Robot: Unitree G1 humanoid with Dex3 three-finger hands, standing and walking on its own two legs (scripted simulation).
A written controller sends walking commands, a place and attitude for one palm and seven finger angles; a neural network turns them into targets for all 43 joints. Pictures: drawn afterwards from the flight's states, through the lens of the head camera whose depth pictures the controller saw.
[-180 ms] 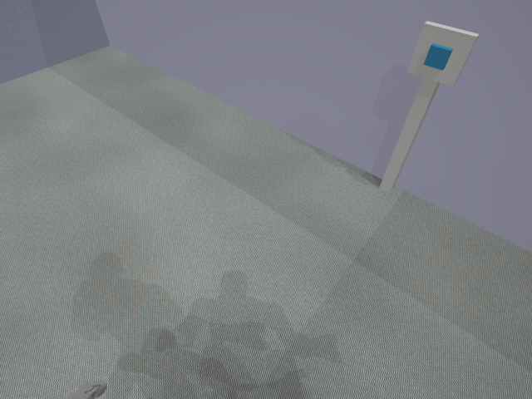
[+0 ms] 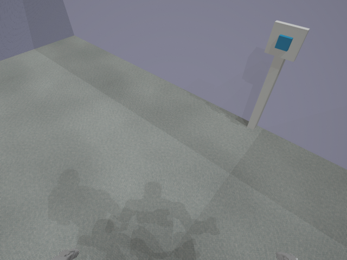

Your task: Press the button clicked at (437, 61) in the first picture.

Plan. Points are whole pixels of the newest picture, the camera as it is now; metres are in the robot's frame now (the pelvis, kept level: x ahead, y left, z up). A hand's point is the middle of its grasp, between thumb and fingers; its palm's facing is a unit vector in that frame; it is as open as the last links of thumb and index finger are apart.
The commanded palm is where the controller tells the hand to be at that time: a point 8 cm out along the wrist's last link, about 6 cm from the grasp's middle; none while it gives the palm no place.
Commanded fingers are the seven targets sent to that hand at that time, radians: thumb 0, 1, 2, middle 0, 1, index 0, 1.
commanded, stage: stand and wait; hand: left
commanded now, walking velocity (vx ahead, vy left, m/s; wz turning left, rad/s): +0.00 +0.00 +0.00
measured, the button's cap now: (283, 42) +1.25 -0.55 -0.04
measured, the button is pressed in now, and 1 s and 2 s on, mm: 0 0 0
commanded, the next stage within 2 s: look at it before walking up in 0.64 s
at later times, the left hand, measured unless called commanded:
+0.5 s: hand out of the picture +0.05 +0.24 -0.15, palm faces -0.02 -0.94 -0.34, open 7.4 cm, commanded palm none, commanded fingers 0.00 0.90 0.90 -0.20 -0.30 -0.20 -0.30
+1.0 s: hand out of the picture +0.06 +0.23 -0.15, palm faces -0.03 -0.94 -0.34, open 7.4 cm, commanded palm none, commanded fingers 0.00 0.90 0.90 -0.20 -0.30 -0.20 -0.30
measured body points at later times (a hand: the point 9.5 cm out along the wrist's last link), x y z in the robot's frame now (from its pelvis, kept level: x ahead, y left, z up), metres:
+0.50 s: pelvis -0.02 -0.01 +0.00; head -0.01 -0.02 +0.45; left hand +0.05 +0.28 -0.13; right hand +0.06 -0.32 -0.13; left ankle -0.02 +0.11 -0.74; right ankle -0.01 -0.14 -0.74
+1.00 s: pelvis -0.02 -0.02 +0.01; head -0.02 -0.02 +0.46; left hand +0.06 +0.28 -0.12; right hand +0.06 -0.32 -0.13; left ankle -0.02 +0.11 -0.74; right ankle -0.01 -0.14 -0.74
